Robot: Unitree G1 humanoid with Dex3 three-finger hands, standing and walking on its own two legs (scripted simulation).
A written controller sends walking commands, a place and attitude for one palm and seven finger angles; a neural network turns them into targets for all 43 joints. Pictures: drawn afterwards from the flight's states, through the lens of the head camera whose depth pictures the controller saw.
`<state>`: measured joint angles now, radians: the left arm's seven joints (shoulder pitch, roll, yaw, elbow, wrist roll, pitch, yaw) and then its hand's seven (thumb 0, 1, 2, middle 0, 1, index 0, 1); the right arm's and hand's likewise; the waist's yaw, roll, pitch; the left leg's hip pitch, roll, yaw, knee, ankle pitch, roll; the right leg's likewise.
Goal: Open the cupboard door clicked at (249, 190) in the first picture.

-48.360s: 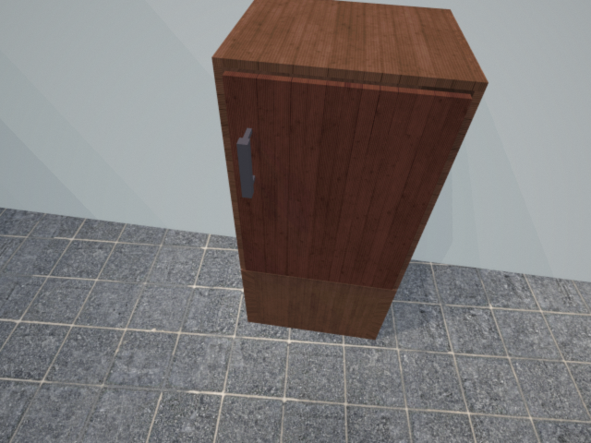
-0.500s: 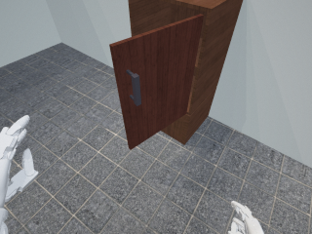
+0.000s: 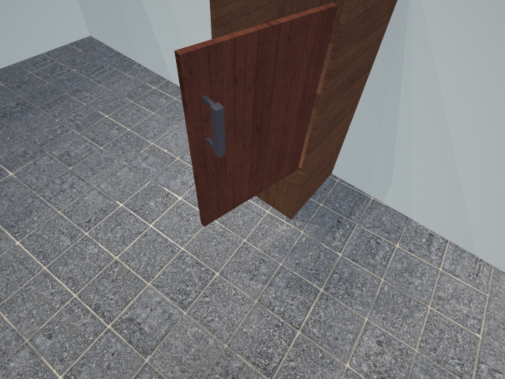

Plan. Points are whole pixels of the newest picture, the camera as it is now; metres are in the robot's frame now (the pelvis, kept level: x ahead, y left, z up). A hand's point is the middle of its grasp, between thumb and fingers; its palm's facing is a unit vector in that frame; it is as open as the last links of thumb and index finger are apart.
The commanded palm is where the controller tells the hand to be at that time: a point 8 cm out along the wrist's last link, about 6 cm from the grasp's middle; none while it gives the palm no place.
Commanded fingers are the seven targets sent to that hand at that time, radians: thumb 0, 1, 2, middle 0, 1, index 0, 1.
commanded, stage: let the arm hang, fingers relaxed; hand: left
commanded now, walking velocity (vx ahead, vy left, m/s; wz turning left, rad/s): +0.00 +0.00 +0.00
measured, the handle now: (213, 127) +0.61 +0.13 +0.02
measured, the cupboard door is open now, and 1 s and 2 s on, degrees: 77 77 77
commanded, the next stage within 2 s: look to check the result in 0.56 s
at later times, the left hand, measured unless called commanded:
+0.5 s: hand out of the picture +0.06 +0.18 -0.17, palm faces -0.02 -0.97 -0.25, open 7.4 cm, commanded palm none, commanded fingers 0.00 0.90 0.90 -0.20 -0.30 -0.20 -0.30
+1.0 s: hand out of the picture +0.05 +0.19 -0.17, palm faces -0.02 -0.96 -0.28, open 7.4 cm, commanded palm none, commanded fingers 0.00 0.90 0.90 -0.20 -0.30 -0.20 -0.30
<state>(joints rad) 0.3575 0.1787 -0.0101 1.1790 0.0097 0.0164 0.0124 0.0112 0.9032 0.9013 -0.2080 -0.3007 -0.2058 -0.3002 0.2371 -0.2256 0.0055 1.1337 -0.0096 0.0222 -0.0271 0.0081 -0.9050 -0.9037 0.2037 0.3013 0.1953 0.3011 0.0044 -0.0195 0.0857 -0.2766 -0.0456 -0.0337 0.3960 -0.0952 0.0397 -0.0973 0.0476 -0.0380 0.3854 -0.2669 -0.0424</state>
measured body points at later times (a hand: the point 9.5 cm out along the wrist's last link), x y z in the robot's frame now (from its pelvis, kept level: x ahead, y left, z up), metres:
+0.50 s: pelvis +0.02 -0.01 +0.00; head +0.02 -0.02 +0.45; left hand +0.06 +0.23 -0.15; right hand +0.04 -0.26 -0.16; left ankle +0.07 +0.09 -0.74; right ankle -0.04 -0.09 -0.74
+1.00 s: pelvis +0.03 -0.02 +0.00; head +0.04 -0.03 +0.45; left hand +0.05 +0.24 -0.15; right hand +0.06 -0.27 -0.15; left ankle +0.07 +0.09 -0.74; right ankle -0.04 -0.09 -0.74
